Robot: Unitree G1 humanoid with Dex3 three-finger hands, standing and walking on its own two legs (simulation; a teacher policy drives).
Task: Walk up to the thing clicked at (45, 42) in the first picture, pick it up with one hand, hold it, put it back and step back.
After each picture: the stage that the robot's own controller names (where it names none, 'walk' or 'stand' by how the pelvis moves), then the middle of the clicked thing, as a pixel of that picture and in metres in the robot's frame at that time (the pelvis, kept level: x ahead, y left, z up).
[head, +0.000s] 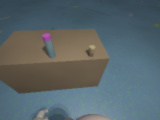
stand; (49, 47) +0.64 +0.41 +0.02
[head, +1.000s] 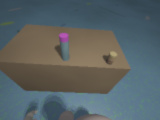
walk; (64, 48) +0.58 +0.21 +0.05
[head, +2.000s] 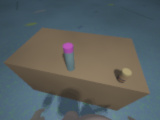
stand; (69, 58) +0.47 +0.19 +0.05
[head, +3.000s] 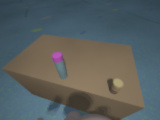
stand; (60, 67) +0.41 +0.25 +0.03
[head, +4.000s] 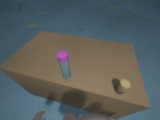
stand; (65, 66) +0.40 +0.19 +0.04
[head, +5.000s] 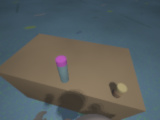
stand; (63, 70) +0.39 +0.20 +0.02
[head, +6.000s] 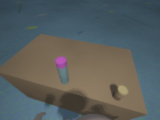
stand; (63, 72) +0.38 +0.20 +0.02
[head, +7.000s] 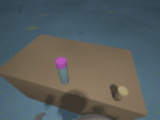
stand; (63, 72) +0.37 +0.20 +0.02
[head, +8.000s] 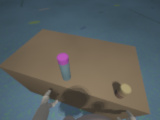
rise first; (65, 68) +0.39 +0.20 +0.02
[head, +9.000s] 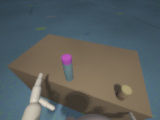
rise first; (68, 69) +0.40 +0.20 +0.02
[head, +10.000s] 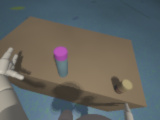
go down; (62, 64) +0.39 +0.18 +0.05
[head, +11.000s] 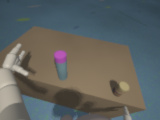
go down; (61, 67) +0.39 +0.18 +0.05
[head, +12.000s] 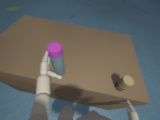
close; (57, 62) +0.39 +0.19 +0.09
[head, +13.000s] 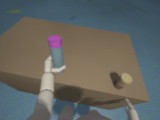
close; (57, 56) +0.43 +0.20 +0.10
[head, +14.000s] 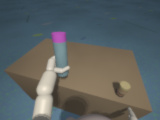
lift; (61, 55) +0.35 +0.19 +0.23
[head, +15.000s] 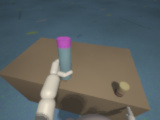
hold; (65, 60) +0.35 +0.16 +0.19
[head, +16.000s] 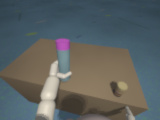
hold; (64, 61) +0.35 +0.16 +0.18
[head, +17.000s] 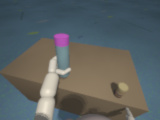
hold; (63, 57) +0.35 +0.17 +0.21
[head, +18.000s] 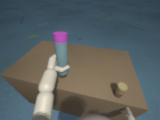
crouch; (61, 55) +0.36 +0.17 +0.22
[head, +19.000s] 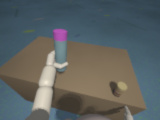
lower; (60, 52) +0.40 +0.19 +0.21
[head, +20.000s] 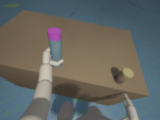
lower; (56, 50) +0.46 +0.20 +0.11
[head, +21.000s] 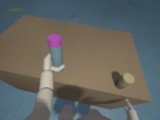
lower; (56, 56) +0.42 +0.20 +0.10
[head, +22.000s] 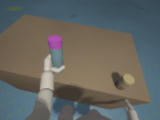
lower; (57, 57) +0.42 +0.20 +0.10
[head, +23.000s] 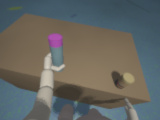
lower; (57, 55) +0.43 +0.20 +0.10
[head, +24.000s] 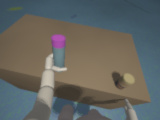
open; (59, 56) +0.43 +0.19 +0.10
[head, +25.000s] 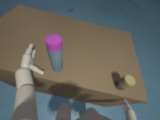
sink last; (56, 56) +0.40 +0.19 +0.10
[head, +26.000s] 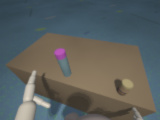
sink last; (64, 64) +0.42 +0.22 +0.07
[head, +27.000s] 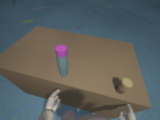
stand; (62, 62) +0.41 +0.20 +0.07
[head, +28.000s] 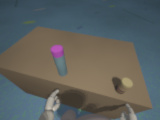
stand; (60, 62) +0.40 +0.22 +0.08
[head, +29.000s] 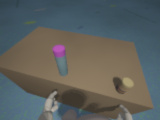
stand; (61, 62) +0.41 +0.20 +0.08
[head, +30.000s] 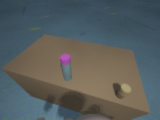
stand; (66, 68) +0.41 +0.19 +0.02
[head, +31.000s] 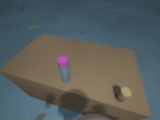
stand; (64, 71) +0.38 +0.19 +0.02
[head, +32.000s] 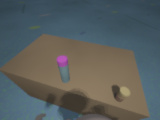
stand; (64, 70) +0.39 +0.20 +0.02
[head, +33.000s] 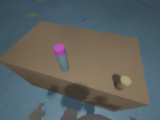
walk; (62, 60) +0.43 +0.21 +0.03
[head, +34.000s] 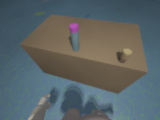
walk; (75, 39) +0.67 +0.17 +0.04
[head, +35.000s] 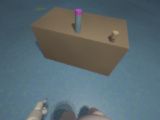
stand; (78, 22) +1.01 +0.19 +0.04
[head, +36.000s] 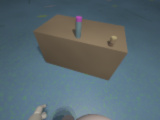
stand; (78, 28) +1.01 +0.20 +0.03
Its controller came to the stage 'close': yes
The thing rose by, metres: 0.21
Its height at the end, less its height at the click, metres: +0.00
